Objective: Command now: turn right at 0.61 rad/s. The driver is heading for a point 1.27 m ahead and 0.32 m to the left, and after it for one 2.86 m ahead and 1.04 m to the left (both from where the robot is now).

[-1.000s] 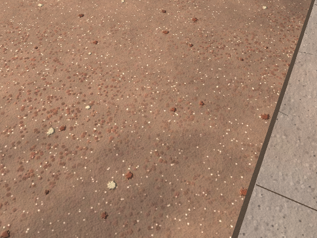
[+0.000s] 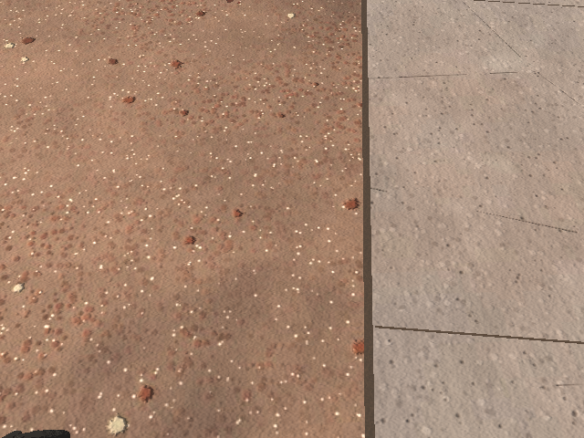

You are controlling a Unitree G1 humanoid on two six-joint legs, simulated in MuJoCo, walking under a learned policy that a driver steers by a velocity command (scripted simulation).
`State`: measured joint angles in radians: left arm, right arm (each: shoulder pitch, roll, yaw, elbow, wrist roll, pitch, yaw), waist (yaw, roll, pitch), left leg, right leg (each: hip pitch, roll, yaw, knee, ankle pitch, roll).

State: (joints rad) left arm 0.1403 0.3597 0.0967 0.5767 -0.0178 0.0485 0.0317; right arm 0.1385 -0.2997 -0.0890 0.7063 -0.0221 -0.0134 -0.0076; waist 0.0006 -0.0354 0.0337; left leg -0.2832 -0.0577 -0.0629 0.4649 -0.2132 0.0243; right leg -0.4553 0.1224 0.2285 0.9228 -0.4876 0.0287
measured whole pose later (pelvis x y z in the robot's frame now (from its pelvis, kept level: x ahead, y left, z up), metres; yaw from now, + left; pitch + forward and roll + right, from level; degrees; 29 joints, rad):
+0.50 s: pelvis +0.00 -0.01 +0.00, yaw +13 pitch +2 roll -1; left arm 0.13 0.27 0.07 0.65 0.01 0.02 0.05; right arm 0.21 -0.34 -0.09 0.68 0.03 0.06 0.01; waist -0.01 0.02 0.07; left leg -0.50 0.05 0.02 0.95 -0.39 -0.11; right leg -0.17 -0.04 -0.10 0.43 -0.29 0.01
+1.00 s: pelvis +0.12 +0.10 +0.00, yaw +29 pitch +1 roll +0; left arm 0.10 0.29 0.05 0.70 -0.01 -0.07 -0.07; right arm 0.26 -0.29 -0.03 0.68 -0.01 -0.02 -0.04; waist -0.03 -0.04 0.06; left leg 0.03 -0.08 -0.02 0.32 -0.37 0.08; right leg -0.60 -0.01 -0.05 0.59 0.06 0.01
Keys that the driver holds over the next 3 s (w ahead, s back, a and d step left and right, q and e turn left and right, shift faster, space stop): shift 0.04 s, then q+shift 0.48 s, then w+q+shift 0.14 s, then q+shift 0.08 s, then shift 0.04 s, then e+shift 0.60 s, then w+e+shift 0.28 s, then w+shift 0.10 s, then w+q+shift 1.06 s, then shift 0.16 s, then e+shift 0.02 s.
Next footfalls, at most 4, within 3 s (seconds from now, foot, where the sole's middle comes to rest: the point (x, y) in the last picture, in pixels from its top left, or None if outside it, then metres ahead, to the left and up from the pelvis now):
0.26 right None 0.03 -0.14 -0.77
0.64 left None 0.00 0.12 -0.77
1.06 right None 0.34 0.13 -0.77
1.48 left None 0.30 0.35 -0.77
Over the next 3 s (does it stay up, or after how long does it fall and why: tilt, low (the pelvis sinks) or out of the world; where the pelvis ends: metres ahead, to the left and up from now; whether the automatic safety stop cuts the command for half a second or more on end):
stays up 1.23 0.23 -0.03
